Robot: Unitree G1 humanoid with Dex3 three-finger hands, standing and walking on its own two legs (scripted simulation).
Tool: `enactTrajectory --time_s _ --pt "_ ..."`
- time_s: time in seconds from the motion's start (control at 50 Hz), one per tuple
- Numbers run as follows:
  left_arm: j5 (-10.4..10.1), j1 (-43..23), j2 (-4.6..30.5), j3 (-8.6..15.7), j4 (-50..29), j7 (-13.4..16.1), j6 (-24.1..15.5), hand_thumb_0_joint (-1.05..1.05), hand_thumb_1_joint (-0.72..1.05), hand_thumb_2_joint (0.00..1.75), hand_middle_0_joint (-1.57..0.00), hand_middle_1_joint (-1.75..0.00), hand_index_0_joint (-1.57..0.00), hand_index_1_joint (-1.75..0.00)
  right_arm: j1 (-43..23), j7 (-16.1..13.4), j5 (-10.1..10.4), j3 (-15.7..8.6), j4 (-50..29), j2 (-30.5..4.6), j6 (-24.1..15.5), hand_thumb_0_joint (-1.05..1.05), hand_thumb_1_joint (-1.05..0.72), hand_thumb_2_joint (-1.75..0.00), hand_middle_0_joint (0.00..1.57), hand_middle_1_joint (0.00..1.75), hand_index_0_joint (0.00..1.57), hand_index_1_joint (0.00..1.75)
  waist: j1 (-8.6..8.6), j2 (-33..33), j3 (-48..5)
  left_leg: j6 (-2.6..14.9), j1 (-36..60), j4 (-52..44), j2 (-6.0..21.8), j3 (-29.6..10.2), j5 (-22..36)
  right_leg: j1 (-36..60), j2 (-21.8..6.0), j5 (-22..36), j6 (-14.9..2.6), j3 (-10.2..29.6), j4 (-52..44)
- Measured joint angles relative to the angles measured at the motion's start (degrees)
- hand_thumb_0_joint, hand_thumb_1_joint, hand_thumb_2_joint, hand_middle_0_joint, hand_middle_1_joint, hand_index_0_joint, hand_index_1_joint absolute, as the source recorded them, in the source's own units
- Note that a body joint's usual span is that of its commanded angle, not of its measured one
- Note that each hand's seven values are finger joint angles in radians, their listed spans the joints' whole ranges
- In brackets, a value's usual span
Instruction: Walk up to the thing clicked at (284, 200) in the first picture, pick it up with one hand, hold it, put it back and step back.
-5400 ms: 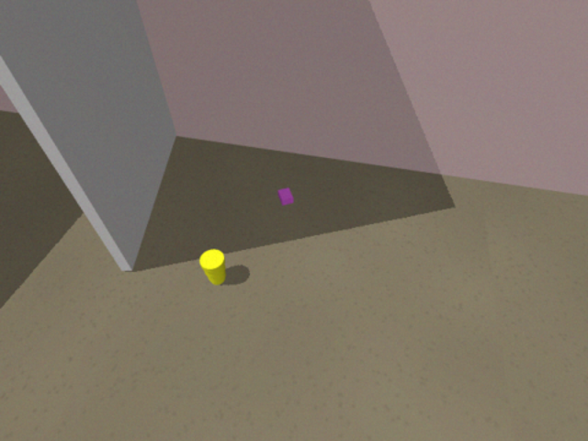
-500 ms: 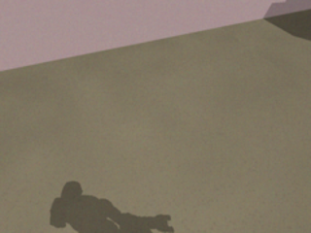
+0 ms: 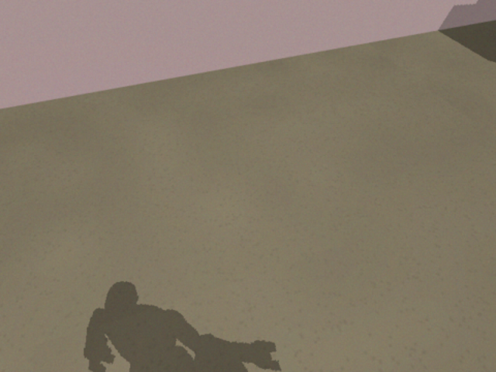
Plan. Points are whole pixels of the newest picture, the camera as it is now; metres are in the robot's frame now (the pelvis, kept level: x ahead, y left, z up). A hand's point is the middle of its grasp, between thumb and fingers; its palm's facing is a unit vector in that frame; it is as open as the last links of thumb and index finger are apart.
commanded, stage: stand
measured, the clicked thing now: out of the picture -0.69 +1.03 -0.77
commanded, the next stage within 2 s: walk up in 1.78 s
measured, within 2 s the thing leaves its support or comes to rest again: neither
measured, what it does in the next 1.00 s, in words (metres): stands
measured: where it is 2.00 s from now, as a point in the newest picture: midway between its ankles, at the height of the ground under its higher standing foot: outside the picture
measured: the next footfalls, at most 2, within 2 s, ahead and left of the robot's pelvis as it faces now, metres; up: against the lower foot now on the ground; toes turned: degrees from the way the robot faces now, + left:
none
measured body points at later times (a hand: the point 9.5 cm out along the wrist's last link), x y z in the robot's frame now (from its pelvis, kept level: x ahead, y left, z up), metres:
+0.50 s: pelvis +0.01 +0.01 +0.00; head +0.02 +0.01 +0.45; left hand +0.09 +0.31 -0.13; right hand +0.09 -0.29 -0.13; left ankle +0.01 +0.12 -0.75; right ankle +0.01 -0.14 -0.75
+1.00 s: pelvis +0.02 +0.01 +0.00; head +0.03 +0.01 +0.45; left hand +0.07 +0.31 -0.14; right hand +0.10 -0.30 -0.13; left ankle +0.01 +0.12 -0.75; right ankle +0.01 -0.14 -0.75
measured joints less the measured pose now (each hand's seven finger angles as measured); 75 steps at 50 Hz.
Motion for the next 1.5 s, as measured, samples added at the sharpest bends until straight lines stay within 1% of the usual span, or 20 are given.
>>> enactTrajectory --time_s 0.42,0.98,1.5 --pt "-0.2 -2.3 0.4 -0.1 -1.4 0.1 0.2 0.01 0.91 0.90 -0.20 -0.30 -0.21 -0.30 0.0 -0.3 0.0 0.4 -0.7 0.1 -0.3 0.01 -0.91 -0.90 0.20 0.30 0.20 0.30 -0.27 -0.5 -0.4 0.48 0.9 -0.3 -0.8 -0.4 -0.7 1.4 -0.8 -0.7 0.50 -0.5 -0.8" --pt "0.0 -0.4 0.2 -0.1 -1.0 0.0 0.4 0.01 0.91 0.90 -0.20 -0.30 -0.21 -0.30 0.3 -0.3 0.1 0.4 -1.0 0.0 -0.1 0.01 -0.91 -0.90 0.20 0.30 0.20 0.30 0.25 -0.3 0.0 0.43 1.2 -0.6 -0.9 -0.8 -0.9 1.6 -1.0 -1.2 0.39 -0.9 -0.7" --pt "0.0 -1.1 0.5 -0.1 -1.8 0.1 0.4 0.01 0.91 0.90 -0.20 -0.30 -0.21 -0.30 0.7 -0.5 0.1 0.6 -1.5 0.0 -0.2 0.01 -0.91 -0.90 0.20 0.30 0.20 0.30 0.10 -0.4 -0.2 0.43 1.4 -0.6 -0.9 -0.9 -1.3 2.0 -1.0 -1.6 0.41 -1.0 -1.0"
